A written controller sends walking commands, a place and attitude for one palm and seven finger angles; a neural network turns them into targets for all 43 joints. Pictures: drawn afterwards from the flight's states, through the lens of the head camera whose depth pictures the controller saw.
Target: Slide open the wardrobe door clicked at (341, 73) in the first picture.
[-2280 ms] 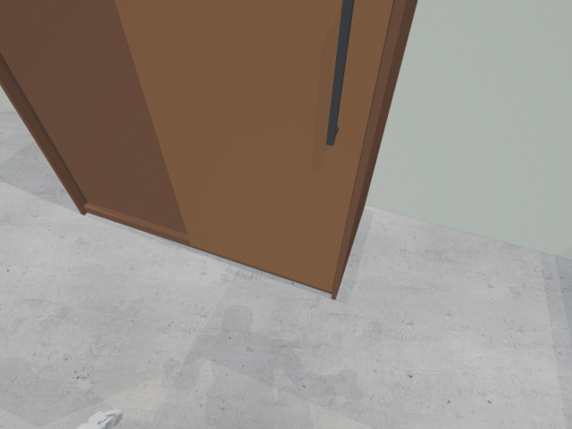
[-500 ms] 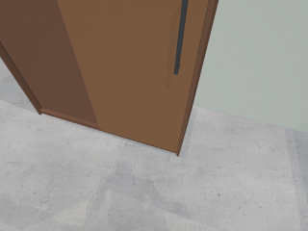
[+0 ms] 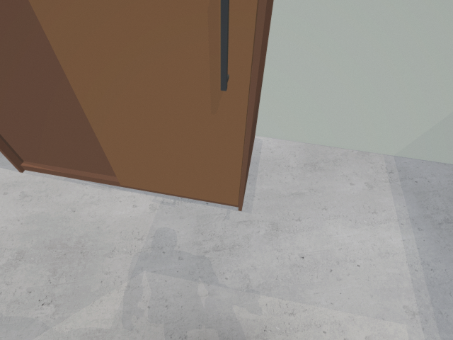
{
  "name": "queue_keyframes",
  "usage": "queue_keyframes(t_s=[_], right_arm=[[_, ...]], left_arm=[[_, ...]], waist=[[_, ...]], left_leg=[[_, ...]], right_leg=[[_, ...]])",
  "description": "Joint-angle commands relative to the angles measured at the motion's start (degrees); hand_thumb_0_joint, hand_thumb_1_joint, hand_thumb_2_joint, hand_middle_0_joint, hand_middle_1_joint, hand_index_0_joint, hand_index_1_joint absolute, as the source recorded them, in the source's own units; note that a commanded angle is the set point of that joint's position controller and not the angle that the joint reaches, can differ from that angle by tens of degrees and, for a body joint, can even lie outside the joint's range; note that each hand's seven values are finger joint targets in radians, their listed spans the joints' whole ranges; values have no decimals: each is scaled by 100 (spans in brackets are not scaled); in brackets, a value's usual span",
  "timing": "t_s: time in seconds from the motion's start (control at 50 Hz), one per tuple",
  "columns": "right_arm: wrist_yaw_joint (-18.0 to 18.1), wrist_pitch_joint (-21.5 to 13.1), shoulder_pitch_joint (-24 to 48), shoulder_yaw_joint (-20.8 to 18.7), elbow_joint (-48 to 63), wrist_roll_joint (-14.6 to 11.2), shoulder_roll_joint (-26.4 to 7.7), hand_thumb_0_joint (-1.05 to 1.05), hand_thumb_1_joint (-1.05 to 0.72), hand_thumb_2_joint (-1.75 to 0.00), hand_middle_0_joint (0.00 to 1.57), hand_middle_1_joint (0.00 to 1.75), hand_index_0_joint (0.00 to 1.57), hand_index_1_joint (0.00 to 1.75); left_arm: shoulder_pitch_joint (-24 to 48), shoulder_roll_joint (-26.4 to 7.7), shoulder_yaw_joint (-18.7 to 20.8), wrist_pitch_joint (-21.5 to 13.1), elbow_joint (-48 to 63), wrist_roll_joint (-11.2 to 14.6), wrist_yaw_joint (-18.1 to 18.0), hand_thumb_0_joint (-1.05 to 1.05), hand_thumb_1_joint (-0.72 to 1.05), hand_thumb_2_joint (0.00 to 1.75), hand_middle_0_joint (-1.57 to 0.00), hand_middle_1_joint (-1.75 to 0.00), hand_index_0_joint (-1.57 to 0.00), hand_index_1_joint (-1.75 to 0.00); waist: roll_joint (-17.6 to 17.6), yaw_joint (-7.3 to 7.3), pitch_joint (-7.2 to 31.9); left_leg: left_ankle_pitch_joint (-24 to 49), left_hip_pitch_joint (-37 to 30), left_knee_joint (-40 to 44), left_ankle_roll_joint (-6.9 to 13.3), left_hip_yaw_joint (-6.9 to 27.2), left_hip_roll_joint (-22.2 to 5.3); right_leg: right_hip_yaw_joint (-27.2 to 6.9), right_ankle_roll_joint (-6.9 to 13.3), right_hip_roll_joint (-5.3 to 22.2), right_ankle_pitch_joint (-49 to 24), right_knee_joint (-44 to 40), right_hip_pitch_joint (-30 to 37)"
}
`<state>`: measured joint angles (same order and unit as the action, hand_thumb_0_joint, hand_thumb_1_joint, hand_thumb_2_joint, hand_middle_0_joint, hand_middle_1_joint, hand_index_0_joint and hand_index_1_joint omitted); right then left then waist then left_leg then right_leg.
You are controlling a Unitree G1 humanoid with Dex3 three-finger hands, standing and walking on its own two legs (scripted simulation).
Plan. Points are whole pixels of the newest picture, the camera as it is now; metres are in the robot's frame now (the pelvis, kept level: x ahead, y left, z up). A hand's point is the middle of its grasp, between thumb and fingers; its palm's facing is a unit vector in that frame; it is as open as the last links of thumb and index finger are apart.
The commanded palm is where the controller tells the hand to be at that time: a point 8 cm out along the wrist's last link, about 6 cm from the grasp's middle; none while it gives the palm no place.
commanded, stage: take the last steps up to it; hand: right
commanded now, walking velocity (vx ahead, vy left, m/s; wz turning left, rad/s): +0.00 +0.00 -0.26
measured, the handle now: (226, 27) +0.78 +0.07 +0.16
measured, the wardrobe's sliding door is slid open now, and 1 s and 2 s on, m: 0.00 0.00 0.00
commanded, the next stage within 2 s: come to a stop and stand still in 0.96 s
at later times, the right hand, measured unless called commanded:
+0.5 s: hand out of the picture -0.05 -0.16 -0.19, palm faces +0.10 +0.99 -0.08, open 7.4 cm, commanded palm none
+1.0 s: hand (286, 251) +0.36 -0.12 -0.19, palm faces -0.04 +0.98 -0.18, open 7.4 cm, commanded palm none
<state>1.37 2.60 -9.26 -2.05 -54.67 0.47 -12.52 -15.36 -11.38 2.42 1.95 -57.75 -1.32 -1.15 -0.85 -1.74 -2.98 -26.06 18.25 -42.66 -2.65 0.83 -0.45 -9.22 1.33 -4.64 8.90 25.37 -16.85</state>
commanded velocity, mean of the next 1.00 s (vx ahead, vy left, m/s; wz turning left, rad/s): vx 0.26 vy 0.14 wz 0.07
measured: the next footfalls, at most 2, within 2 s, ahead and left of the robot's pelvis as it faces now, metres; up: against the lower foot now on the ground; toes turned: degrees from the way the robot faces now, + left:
left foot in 0.06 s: +0.02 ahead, +0.13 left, +0.00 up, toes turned -1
right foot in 0.44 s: +0.05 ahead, -0.11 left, +0.00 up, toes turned -10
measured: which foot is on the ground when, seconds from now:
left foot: up 0.00-0.04, down 0.06-0.44, up 0.46-0.90, down 0.92-1.00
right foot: down 0.00-0.06, up 0.08-0.42, down 0.44-0.92, up 0.94-1.00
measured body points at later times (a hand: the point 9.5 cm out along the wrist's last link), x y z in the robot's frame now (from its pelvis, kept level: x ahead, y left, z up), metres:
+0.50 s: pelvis +0.05 -0.01 -0.01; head +0.05 -0.05 +0.44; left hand +0.09 +0.23 -0.14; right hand -0.05 -0.21 -0.18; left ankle -0.02 +0.12 -0.71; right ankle +0.01 -0.10 -0.74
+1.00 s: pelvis +0.23 +0.06 -0.03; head +0.28 +0.06 +0.42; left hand +0.10 +0.26 -0.17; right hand +0.36 -0.17 -0.17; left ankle +0.32 +0.15 -0.74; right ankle +0.06 -0.08 -0.65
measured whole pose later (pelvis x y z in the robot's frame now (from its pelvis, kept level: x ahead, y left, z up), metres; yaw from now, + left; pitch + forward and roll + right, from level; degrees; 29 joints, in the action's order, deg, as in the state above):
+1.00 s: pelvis +0.23 +0.06 -0.03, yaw +1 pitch -1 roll +1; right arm -0.9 -2.9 -5.4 -3.4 -56.9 1.1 -10.4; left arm -25.8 -7.0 2.8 -0.8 -68.4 -0.4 -1.6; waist -0.9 -2.9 -6.2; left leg -11.8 25.0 -37.5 4.1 -8.9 -0.5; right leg 2.5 0.3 6.6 29.5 65.5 -10.9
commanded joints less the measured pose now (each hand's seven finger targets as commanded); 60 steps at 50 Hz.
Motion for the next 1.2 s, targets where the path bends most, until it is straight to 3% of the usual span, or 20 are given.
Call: queue_keyframes(t_s=[0.0,0.02,0.04,0.06,0.12,0.18,0.3,0.36,0.38,0.42,0.44,0.56,0.8,0.86,0.88,0.9,0.92,0.96,1.04,1.18], right_arm=[[84,-180,-791,-139,179,-13,-461,0,-90,-90,20,30,20,30],[119,-229,-860,-184,144,36,-734,0,-90,-90,20,30,20,30],[149,-279,-828,-259,181,105,-1171,0,-90,-90,20,30,20,30],[109,-252,-730,-212,267,62,-1180,0,-90,-90,20,30,20,30],[55,-299,-523,-141,199,70,-714,0,-90,-90,20,30,20,30],[-8,-418,-733,-100,59,96,-535,0,-90,-90,20,30,20,30],[-33,-473,-1594,-144,-307,166,-551,0,-90,-90,20,30,20,30],[-64,-440,-1582,-160,-434,119,-512,0,-90,-90,20,30,20,30],[-82,-424,-1556,-155,-467,71,-409,0,-90,-90,20,30,20,30],[-191,-419,-1586,-62,-302,77,101,0,-90,-90,20,30,20,30],[-190,-368,-1089,-120,-136,181,-193,0,-90,-90,20,30,20,30],[-356,-231,-1235,-181,-512,172,96,0,-90,-90,20,30,20,30],[-379,-247,232,-135,-37,66,65,0,-90,-90,20,30,20,30],[-330,-380,-1129,-270,-438,99,-241,0,-90,-90,20,30,20,30],[-280,-475,-1947,-381,-679,143,-616,0,-90,-90,20,30,20,30],[-177,-521,-2346,-510,-748,142,-1205,0,-90,-90,20,30,20,30],[-120,-508,-2254,-491,-735,11,-1286,0,-90,-90,20,30,20,30],[-65,-456,-986,-342,-424,16,-755,0,-90,-90,20,30,20,30],[24,-540,-130,-116,-204,87,-219,0,-90,-90,20,30,20,30],[86,-441,-432,-78,-301,53,-272,0,-90,-90,20,30,20,30]], left_arm=[[19,-1014,256,-61,354,54,-15,0,90,90,-20,-30,-20,-30],[-44,-746,235,-59,360,97,22,0,90,90,-20,-30,-20,-30],[-82,-413,171,-64,473,105,26,0,90,90,-20,-30,-20,-30],[96,-611,238,-33,494,20,8,0,90,90,-20,-30,-20,-30],[-51,-579,263,34,228,-72,110,0,90,90,-20,-30,-20,-30],[-257,-447,254,-36,133,-93,168,0,90,90,-20,-30,-20,-30],[455,-239,186,-239,358,-53,182,0,90,90,-20,-30,-20,-30],[-123,-124,112,-403,130,-28,94,0,90,90,-20,-30,-20,-30],[-599,-207,112,-466,-81,-12,36,0,90,90,-20,-30,-20,-30],[-1731,-1277,363,-515,-391,-42,-90,0,90,90,-20,-30,-20,-30],[-1762,-1322,348,-454,-393,-55,-130,0,90,90,-20,-30,-20,-30],[-1178,-399,44,-660,-472,-1,-229,0,90,90,-20,-30,-20,-30],[-1609,-431,129,-614,-842,-49,-216,0,90,90,-20,-30,-20,-30],[-1291,-678,214,-582,-788,-6,-191,0,90,90,-20,-30,-20,-30],[-1349,-600,209,-571,-779,53,-134,0,90,90,-20,-30,-20,-30],[-1849,-82,124,-556,-709,136,-79,0,90,90,-20,-30,-20,-30],[-1494,-76,77,-498,-524,161,-88,0,90,90,-20,-30,-20,-30],[-1041,-15,128,-431,-461,115,-23,0,90,90,-20,-30,-20,-30],[-1150,205,62,-192,-447,-28,-13,0,90,90,-20,-30,-20,-30],[-737,323,-82,-187,-328,92,-79,0,90,90,-20,-30,-20,-30]], waist=[[-446,330,689],[219,317,651],[1650,305,465],[1421,363,188],[1322,132,-459],[1096,9,-627],[944,367,-512],[803,136,-82],[421,-52,143],[-1836,-409,452],[-1086,-487,42],[-703,85,-456],[-814,-30,-858],[-511,633,163],[20,992,853],[1779,925,1754],[1479,869,1800],[924,488,653],[286,-173,64],[294,-8,510]], left_leg=[[1325,-1321,1980,18,-68,39],[1305,-1970,2489,146,444,-567],[1077,-1960,2906,632,1935,-1911],[570,-908,3145,1034,2131,-2301],[-1242,-105,3671,958,1790,-1515],[-598,-110,3526,953,993,-1140],[-100,-700,3354,1361,1118,-1253],[616,-513,2601,1223,839,-953],[756,-170,1963,1035,559,-664],[-424,1996,-747,434,-490,118],[-485,2276,-1593,471,-100,-74],[1209,2130,-2500,222,-108,-366],[1627,1166,351,513,-825,-284],[1799,-818,1115,710,-1060,82],[2048,-2297,1361,900,-524,-337],[2793,-3635,1770,1486,1883,-2008],[2812,-3137,2300,1694,2356,-2300],[1261,-1481,2728,1614,1560,-1943],[1903,463,3022,1343,187,-1475],[4216,-394,2122,1296,27,-1291]], right_leg=[[-1213,465,1040,-573,-203,-86],[-766,149,668,330,306,-836],[261,-215,42,1508,1392,-1593],[358,-220,186,2015,2221,-1327],[582,-160,466,1334,3383,-1385],[1007,-212,629,813,3513,-1330],[1377,-192,899,1444,1895,-1071],[1637,-128,717,1006,412,268],[1603,-123,714,641,-240,1163],[-1418,530,3071,1347,-1273,2751],[-1702,799,3450,1596,-1505,2238],[900,352,2261,-1614,-1197,1445],[1454,474,2322,-3187,-967,1414],[1749,243,2099,-3732,782,1350],[1876,44,1753,-2607,2242,566],[1916,-176,729,1962,4310,-961],[1097,11,682,2643,5292,-1175],[942,49,1180,1727,5569,-1396],[1083,-107,1359,1437,4246,-505],[1213,-305,972,648,1153,158]])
